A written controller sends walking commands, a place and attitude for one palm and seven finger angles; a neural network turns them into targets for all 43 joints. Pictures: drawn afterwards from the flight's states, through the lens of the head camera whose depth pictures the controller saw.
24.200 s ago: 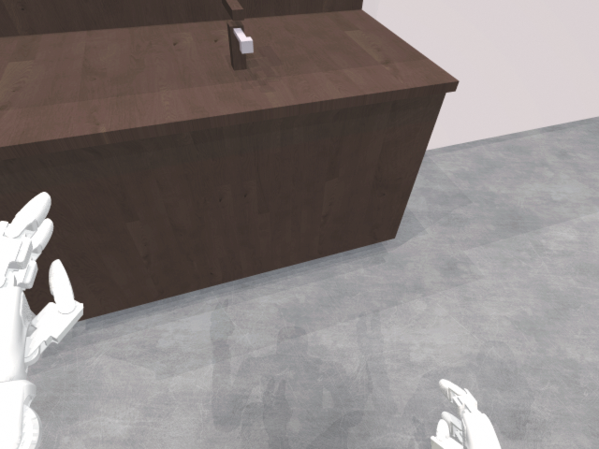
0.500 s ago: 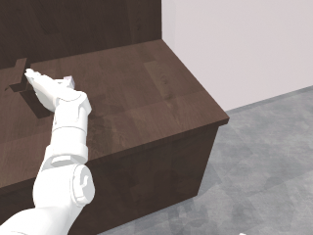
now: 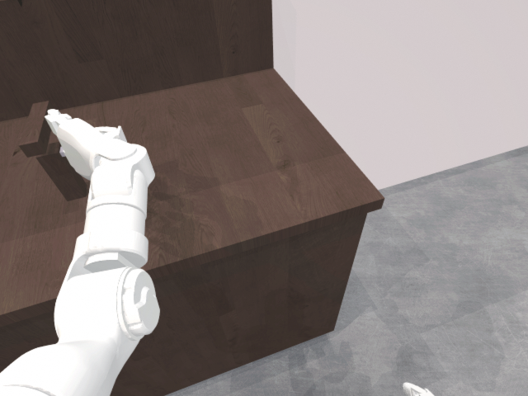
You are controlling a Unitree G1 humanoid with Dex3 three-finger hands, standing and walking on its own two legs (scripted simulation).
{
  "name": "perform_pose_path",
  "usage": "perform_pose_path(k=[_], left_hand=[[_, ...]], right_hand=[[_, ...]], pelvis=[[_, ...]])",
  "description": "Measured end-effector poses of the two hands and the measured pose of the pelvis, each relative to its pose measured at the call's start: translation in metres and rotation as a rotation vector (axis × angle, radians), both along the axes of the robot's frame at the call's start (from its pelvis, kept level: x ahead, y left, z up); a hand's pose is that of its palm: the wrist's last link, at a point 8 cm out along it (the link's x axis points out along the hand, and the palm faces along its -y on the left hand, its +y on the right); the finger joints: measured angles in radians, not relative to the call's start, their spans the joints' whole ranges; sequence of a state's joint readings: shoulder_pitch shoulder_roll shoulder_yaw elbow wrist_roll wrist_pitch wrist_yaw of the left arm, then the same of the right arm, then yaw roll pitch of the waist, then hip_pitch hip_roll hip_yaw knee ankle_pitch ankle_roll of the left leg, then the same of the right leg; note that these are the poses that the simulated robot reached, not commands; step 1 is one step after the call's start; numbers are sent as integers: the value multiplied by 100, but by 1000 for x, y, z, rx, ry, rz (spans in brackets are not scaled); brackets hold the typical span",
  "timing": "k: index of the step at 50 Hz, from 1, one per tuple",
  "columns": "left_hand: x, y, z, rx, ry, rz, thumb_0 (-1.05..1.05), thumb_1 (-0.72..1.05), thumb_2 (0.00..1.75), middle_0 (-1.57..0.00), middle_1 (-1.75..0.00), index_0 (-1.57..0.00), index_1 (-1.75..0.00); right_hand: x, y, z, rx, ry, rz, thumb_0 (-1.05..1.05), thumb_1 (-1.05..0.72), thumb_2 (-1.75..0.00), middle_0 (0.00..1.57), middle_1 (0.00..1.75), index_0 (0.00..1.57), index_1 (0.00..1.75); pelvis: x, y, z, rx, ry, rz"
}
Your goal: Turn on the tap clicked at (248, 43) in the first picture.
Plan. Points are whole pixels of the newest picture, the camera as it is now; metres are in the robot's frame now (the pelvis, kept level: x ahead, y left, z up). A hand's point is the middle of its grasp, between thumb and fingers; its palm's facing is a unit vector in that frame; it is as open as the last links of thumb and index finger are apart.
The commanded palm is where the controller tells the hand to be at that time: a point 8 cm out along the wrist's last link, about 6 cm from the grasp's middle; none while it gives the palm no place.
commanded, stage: lift the hand up off the lever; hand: left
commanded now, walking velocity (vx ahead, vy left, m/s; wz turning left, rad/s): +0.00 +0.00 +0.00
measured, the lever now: (117, 141) +0.53 +0.29 +0.13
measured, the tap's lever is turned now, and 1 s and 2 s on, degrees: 86 86 86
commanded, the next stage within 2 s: draw the hand back beside the body in 0.16 s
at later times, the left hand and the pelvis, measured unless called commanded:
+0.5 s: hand (140, 147) +0.41 +0.19 +0.20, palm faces +0.38 -0.92 -0.03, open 7.8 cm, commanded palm +0.35 +0.26 +0.20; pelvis +0.02 +0.01 +0.01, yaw -4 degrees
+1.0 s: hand (94, 221) +0.30 +0.23 +0.17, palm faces +0.25 -0.94 -0.22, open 7.6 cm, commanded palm +0.25 +0.28 +0.19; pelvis -0.01 +0.03 +0.01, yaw -3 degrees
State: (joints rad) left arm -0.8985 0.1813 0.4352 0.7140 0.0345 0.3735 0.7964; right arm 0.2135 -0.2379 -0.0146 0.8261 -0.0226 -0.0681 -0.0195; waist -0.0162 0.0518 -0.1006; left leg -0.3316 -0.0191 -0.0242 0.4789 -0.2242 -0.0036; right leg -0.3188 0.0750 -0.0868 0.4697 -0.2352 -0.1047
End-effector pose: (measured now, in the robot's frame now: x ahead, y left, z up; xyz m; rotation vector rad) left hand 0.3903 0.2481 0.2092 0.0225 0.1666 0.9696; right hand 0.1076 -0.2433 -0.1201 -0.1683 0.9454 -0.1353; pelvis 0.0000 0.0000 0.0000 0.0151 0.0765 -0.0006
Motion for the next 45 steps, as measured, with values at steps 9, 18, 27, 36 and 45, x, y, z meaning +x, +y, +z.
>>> perform_pose_path(k=[9, 18, 27, 36, 45], left_hand=[[-1, 7, -1, 14, -2, 6, 2, 90, 90, -15, -15, -15, -15], [7, 0, -1, 68, -51, -217, 2, 91, 90, -15, -15, -15, -15], [-31, -1, -18, 93, -157, -620, 2, 90, 90, -16, -17, -16, -17], [-113, 52, -12, 323, -224, -581, 2, 90, 90, -17, -19, -17, -20], [-119, 25, -17, 332, -268, -722, 2, 90, 90, -17, -22, -17, -22]], right_hand=[[11, 4, 2, 6, -11, 1, 1, -91, -90, 20, 30, 20, 30], [20, 4, 8, -20, -18, -24, 1, -91, -90, 20, 30, 20, 30], [31, 5, 28, -8, -130, -106, 2, -91, -90, 20, 30, 20, 30], [52, 18, 44, -25, -222, 38, 2, -91, -90, 20, 30, 19, 30], [66, 51, 55, 18, -281, 84, 2, -91, -90, 20, 30, 20, 30]], pelvis=[[7, 2, 1, 2, -4, -6], [11, 6, 2, 3, -26, -15], [18, 11, 7, -3, -109, -78], [2, 17, 9, -14, -158, -47], [-13, 25, 11, -15, -169, -34]])
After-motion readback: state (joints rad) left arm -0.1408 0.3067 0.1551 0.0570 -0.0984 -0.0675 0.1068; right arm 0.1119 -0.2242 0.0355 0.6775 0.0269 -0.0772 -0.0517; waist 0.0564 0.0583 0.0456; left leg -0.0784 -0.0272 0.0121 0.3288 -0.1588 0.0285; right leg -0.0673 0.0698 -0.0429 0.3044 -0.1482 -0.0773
